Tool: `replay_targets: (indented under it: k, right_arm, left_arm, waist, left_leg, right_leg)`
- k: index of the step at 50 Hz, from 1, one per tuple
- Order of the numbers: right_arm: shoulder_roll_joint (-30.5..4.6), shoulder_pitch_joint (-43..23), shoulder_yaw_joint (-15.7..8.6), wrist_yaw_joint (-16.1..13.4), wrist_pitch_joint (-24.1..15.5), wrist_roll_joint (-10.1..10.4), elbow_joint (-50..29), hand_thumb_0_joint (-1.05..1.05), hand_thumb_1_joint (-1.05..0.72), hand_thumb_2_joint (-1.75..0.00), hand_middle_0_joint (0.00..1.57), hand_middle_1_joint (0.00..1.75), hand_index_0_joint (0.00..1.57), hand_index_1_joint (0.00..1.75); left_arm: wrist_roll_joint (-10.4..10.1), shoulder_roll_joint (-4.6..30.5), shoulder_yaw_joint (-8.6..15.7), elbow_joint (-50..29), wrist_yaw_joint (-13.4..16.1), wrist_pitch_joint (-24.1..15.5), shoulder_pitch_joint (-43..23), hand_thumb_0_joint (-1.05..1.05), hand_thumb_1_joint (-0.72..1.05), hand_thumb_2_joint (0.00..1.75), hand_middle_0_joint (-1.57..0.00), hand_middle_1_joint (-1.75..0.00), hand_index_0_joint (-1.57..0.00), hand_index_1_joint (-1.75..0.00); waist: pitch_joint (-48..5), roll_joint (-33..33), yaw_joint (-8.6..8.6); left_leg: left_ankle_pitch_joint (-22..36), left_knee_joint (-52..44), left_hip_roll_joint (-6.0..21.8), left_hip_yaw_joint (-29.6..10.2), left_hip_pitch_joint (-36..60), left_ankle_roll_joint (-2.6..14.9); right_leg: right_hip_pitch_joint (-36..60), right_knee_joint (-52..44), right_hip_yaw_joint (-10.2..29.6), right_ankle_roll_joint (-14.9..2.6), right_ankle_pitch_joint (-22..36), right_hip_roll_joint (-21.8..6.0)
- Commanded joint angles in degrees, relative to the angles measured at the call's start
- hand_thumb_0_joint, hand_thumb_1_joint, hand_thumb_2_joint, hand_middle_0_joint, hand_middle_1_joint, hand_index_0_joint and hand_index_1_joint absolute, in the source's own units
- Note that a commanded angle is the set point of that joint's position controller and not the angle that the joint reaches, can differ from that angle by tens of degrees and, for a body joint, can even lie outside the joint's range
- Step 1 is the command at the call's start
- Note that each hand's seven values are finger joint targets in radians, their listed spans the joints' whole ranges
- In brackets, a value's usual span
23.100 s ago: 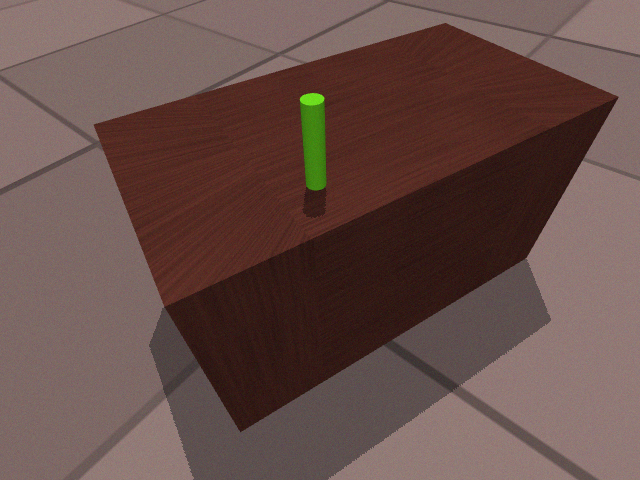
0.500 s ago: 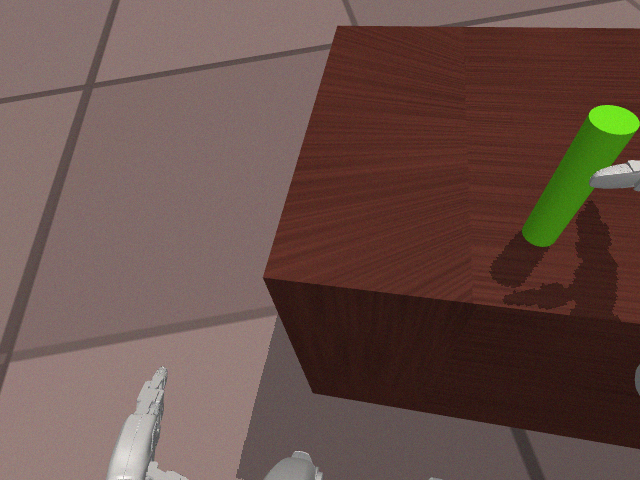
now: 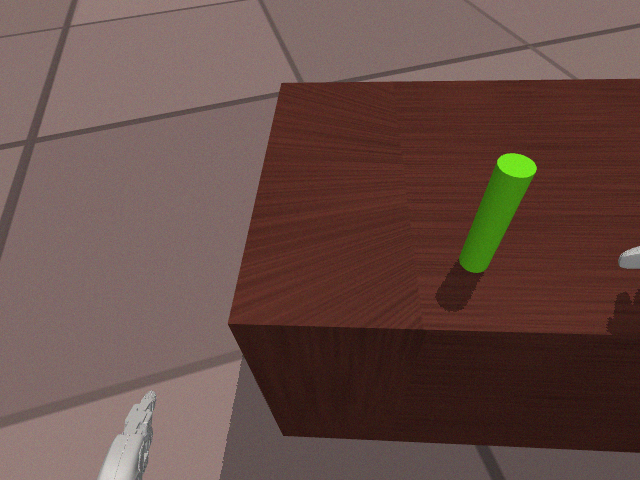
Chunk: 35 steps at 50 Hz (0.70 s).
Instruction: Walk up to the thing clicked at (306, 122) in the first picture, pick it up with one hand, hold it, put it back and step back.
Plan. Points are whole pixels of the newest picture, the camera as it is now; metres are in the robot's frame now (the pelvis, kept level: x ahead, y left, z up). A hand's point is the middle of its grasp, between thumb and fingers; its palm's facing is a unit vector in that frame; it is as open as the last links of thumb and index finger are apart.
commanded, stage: sink last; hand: right
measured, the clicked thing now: (492, 220) +0.47 -0.20 +0.05
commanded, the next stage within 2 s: home in 0.82 s
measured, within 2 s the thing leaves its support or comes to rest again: neither
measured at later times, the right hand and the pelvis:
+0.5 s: hand out of the picture +0.16 -0.27 +0.10, palm faces +0.40 +0.83 -0.40, open 17.6 cm; pelvis -0.02 +0.01 +0.01, yaw -2 degrees
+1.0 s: hand out of the picture +0.13 -0.26 +0.09, palm faces +0.41 +0.83 -0.38, open 17.5 cm; pelvis -0.04 +0.02 +0.01, yaw -2 degrees
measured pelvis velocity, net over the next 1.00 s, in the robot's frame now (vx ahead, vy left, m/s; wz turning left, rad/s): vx -0.04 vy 0.02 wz -0.04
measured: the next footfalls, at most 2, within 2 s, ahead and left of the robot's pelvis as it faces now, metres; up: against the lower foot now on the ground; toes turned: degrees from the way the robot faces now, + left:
none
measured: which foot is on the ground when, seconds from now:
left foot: down 0.00-1.00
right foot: down 0.00-1.00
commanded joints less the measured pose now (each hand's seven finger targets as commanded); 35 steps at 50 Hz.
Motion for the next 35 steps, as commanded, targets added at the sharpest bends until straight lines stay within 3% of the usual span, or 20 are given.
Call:
replay_targets:
  k: [1, 4, 6, 7, 8, 11, 13, 15, 16, 18, 20, 23, 25, 26, 27, 28, 29, 31, 33, 35]
  right_arm:
    - [-9.66, 1.16, -0.83, 0.01, -2.18, 3.02, -27.75, 0.0, 0.59, -0.04, 0.06, 0.05, 0.05, 0.05]
    - [-4.27, 13.39, 0.61, 0.24, -0.4, 5.14, -46.47, 0.0, 0.56, -0.04, 0.06, 0.05, 0.05, 0.05]
    - [-1.77, 16.53, 1.27, -0.25, 0.43, 5.88, -56.05, 0.0, 0.55, -0.05, 0.06, 0.05, 0.05, 0.05]
    - [-0.46, 19.84, 1.42, -0.59, 0.55, 6.19, -58.65, 0.0, 0.56, -0.05, 0.06, 0.05, 0.05, 0.05]
    - [-1.07, 22.62, 0.03, -1.16, 0.35, 6.47, -64.36, 0.0, 0.56, -0.05, 0.06, 0.05, 0.05, 0.05]
    - [-3.63, 29.73, -4.11, -3.32, 0.2, 6.84, -74.41, 0.0, 0.56, -0.05, 0.06, 0.05, 0.05, 0.05]
    - [-0.21, 33.98, -3.38, -4.45, -0.4, 6.86, -78.57, 0.0, 0.57, -0.04, 0.06, 0.05, 0.05, 0.05]
    - [1.82, 44.4, -4.6, -5.57, -0.61, 7.02, -79.27, 0.0, 0.59, -0.04, 0.05, 0.06, 0.05, 0.06]
    - [5.8, 49.29, -2.39, -5.61, -0.36, 7.0, -73.59, 0.0, 0.59, -0.04, 0.05, 0.06, 0.05, 0.06]
    - [9.38, 54.13, -0.45, -5.38, -0.87, 6.67, -73.76, 0.0, 0.59, -0.04, 0.05, 0.06, 0.05, 0.06]
    - [13.78, 58.99, 3.02, -4.53, -1.46, 6.65, -72.37, 0.0, 0.6, -0.04, 0.05, 0.06, 0.05, 0.06]
    - [14.29, 59.32, 4.55, -3.67, -3.29, 6.74, -79.83, 0.0, 0.6, -0.04, 0.05, 0.06, 0.05, 0.06]
    - [11.9, 59.29, 2.74, -3.64, -4.61, 6.77, -85.95, 0.0, 0.58, -0.05, 0.05, 0.06, 0.05, 0.06]
    - [10.44, 57.77, 1.7, -3.88, -5.0, 6.78, -88.54, 0.0, 0.57, -0.05, 0.05, 0.06, 0.05, 0.06]
    - [10.01, 56.25, 1.49, -4.07, -5.16, 6.84, -87.6, 0.0, 0.56, -0.05, 0.05, 0.06, 0.05, 0.06]
    - [8.4, 54.98, -0.16, -4.52, -5.5, 6.83, -89.39, 0.0, 0.56, -0.05, 0.05, 0.06, 0.05, 0.06]
    - [6.86, 56.45, -2.32, -4.97, -5.16, 6.62, -85.01, 0.0, 0.56, -0.05, 0.05, 0.06, 0.05, 0.06]
    - [7.36, 56.26, -2.95, -5.2, -5.54, 6.72, -83.96, 0.0, 0.56, -0.05, 0.05, 0.06, 0.05, 0.06]
    - [7.99, 57.88, -4.76, -5.45, -6.51, 6.74, -81.74, 0.0, 0.57, -0.05, 0.05, 0.06, 0.05, 0.06]
    - [9.25, 60.07, -4.49, -5.2, -7.27, 6.53, -76.55, 0.0, 0.57, -0.05, 0.05, 0.06, 0.05, 0.06]
  left_arm:
    - [-0.44, 6.37, 4.31, -6.36, -0.11, -2.81, 6.89, 0.0, -0.52, 0.05, -0.05, -0.04, -0.05, -0.04]
    - [-1.27, 3.96, 4.08, -4.7, -1.25, -1.72, 5.19, 0.0, -0.52, 0.05, -0.05, -0.05, -0.06, -0.04]
    - [-1.59, 2.13, 2.61, -4.55, -1.84, -0.55, 2.54, 0.0, -0.53, 0.05, -0.05, -0.05, -0.05, -0.05]
    - [-1.67, 2.31, 3.78, -3.04, -1.68, -0.23, 3.15, 0.0, -0.53, 0.05, -0.05, -0.05, -0.05, -0.05]
    - [-1.51, 3.13, 4.14, -4.09, -1.41, -0.03, 1.74, 0.0, -0.53, 0.06, -0.05, -0.05, -0.05, -0.05]
    - [-1.01, 9.28, 9.95, -7.01, 0.74, 0.02, -2.62, 0.0, -0.53, 0.05, -0.05, -0.05, -0.05, -0.05]
    - [-0.53, 9.38, 10.92, -9.45, 2.17, -0.64, -6.31, 0.0, -0.53, 0.04, -0.05, -0.04, -0.05, -0.04]
    - [-0.24, 9.13, 11.8, -8.66, 3.77, -0.88, -5.19, 0.0, -0.53, 0.05, -0.05, -0.04, -0.05, -0.04]
    - [-0.17, 7.9, 10.9, -7.41, 4.31, -0.92, -4.54, 0.0, -0.53, 0.04, -0.05, -0.04, -0.05, -0.04]
    - [0.11, 6.12, 10.64, -7.27, 4.75, -1.15, -3.05, 0.0, -0.53, 0.04, -0.05, -0.04, -0.05, -0.04]
    - [-0.02, 1.92, 6.36, -8.17, 4.42, -1.49, -2.39, 0.0, -0.52, 0.04, -0.05, -0.04, -0.05, -0.04]
    - [-0.28, -0.36, 3.49, -8.84, 3.76, -2.13, -2.28, 0.0, -0.51, 0.04, -0.05, -0.05, -0.06, -0.04]
    - [-0.07, -0.92, 3.36, -7.04, 3.61, -2.68, 0.13, 0.0, -0.51, 0.04, -0.05, -0.05, -0.06, -0.05]
    - [0.11, 0.23, 4.93, -5.48, 3.88, -3.09, 0.52, 0.0, -0.52, 0.04, -0.05, -0.05, -0.06, -0.05]
    - [0.22, -0.64, 3.84, -3.4, 3.91, -3.43, 0.91, 0.0, -0.52, 0.04, -0.05, -0.06, -0.06, -0.05]
    - [0.43, 2.32, 6.56, -5.04, 4.51, -4.26, -1.42, 0.0, -0.51, 0.04, -0.05, -0.06, -0.06, -0.05]
    - [0.77, 3.4, 7.52, -3.22, 4.94, -4.64, -0.72, 0.0, -0.51, 0.04, -0.05, -0.05, -0.06, -0.05]
    - [1.06, 5.72, 10.16, -2.48, 5.57, -5.59, -1.78, 0.0, -0.51, 0.04, -0.05, -0.05, -0.06, -0.05]
    - [1.22, 7.91, 12.54, -6.04, 5.95, -6.94, -3.27, 0.0, -0.51, 0.03, -0.05, -0.05, -0.06, -0.04]
    - [1.32, 5.05, 10.34, -4.77, 5.58, -7.4, -2.01, 0.0, -0.52, 0.03, -0.05, -0.04, -0.06, -0.04]
  waist:
    - [-16.4, -10.16, -2.33]
    - [-10.76, -9.3, -2.81]
    - [-8.46, -8.32, -3.36]
    - [-7.93, -7.76, -2.53]
    - [-7.95, -8.15, -3.43]
    - [-8.77, -7.98, -3.79]
    - [-10.74, -6.05, -4.32]
    - [-10.2, -4.41, -5.39]
    - [-4.79, -1.76, -4.5]
    - [-2.45, 0.72, -3.88]
    - [1.7, 3.53, -4.27]
    - [3.04, 1.04, -4.93]
    - [2.97, -2.05, -5.08]
    - [2.9, -3.83, -4.54]
    - [5.39, -4.03, -3.99]
    - [5.06, -6.05, -3.43]
    - [6.53, -3.64, -3.02]
    - [7.47, -3.95, -2.67]
    - [2.88, -0.34, -3.26]
    - [6.14, 2.74, -4.33]
  left_leg:
    - [22.56, -2.52, -2.44, 4.23, 8.46, 3.32]
    - [20.87, -4.08, -2.27, 4.41, 10.48, 3.31]
    - [19.39, -4.74, -2.31, 4.49, 11.58, 3.22]
    - [19.28, -4.92, -2.21, 4.38, 11.61, 3.14]
    - [18.28, -4.85, -2.32, 4.54, 12.07, 3.13]
    - [17.25, -5.13, -1.84, 4.45, 14.63, 3.02]
    - [18.64, -4.57, -1.68, 4.42, 16.85, 2.9]
    - [18.06, -4.57, -1.65, 4.59, 18.3, 2.74]
    - [16.25, -5.06, -1.67, 4.7, 16.54, 2.44]
    - [15.1, -5.77, -1.21, 4.72, 15.93, 2.1]
    - [12.11, -6.89, -0.57, 4.31, 14.14, 1.52]
    - [8.14, -7.37, -0.36, 4.0, 12.49, 1.51]
    - [7.0, -7.32, 0.0, 3.6, 11.9, 1.59]
    - [6.49, -7.39, 0.15, 3.4, 11.3, 1.59]
    - [3.81, -8.1, 0.3, 2.96, 9.9, 1.51]
    - [1.67, -8.62, 0.78, 2.32, 9.16, 1.45]
    - [-1.44, -9.9, 1.01, 1.74, 8.54, 1.32]
    - [-5.67, -10.67, 0.99, 1.76, 7.7, 1.38]
    - [-3.73, -10.54, 1.0, 2.26, 10.44, 1.29]
    - [-5.91, -12.01, 1.7, 1.87, 9.51, 1.31]
  right_leg:
    - [17.78, -4.14, -2.1, 0.48, 38.88, 0.69]
    - [14.39, -6.8, -2.8, -0.05, 32.03, 1.26]
    - [13.07, -8.25, -2.74, -0.06, 28.42, 1.2]
    - [13.46, -8.44, -2.74, -0.05, 27.72, 1.14]
    - [13.59, -8.76, -2.38, 0.18, 27.89, 0.87]
    - [14.8, -9.32, -2.01, 0.09, 25.44, 1.23]
    - [16.11, -8.9, -1.43, 0.02, 26.56, 1.39]
    - [15.49, -8.87, -1.12, -0.04, 26.68, 1.49]
    - [13.28, -8.97, -1.25, -0.4, 23.73, 1.53]
    - [12.49, -9.21, -1.74, -1.05, 20.03, 1.86]
    - [11.05, -9.43, -2.65, -1.58, 15.94, 2.49]
    - [10.39, -10.82, -3.29, -1.43, 12.49, 2.77]
    - [10.45, -11.05, -3.58, -1.37, 10.98, 3.26]
    - [10.58, -11.27, -3.57, -1.36, 10.09, 3.45]
    - [9.73, -11.54, -3.55, -1.5, 7.17, 3.62]
    - [10.0, -11.6, -3.52, -1.45, 4.99, 3.94]
    - [9.5, -11.56, -3.37, -1.73, 2.68, 4.18]
    - [9.08, -12.27, -2.65, -1.86, -1.13, 3.98]
    - [11.05, -11.58, -2.16, -1.77, 1.89, 3.98]
    - [10.03, -10.84, -2.41, -1.76, 1.99, 4.42]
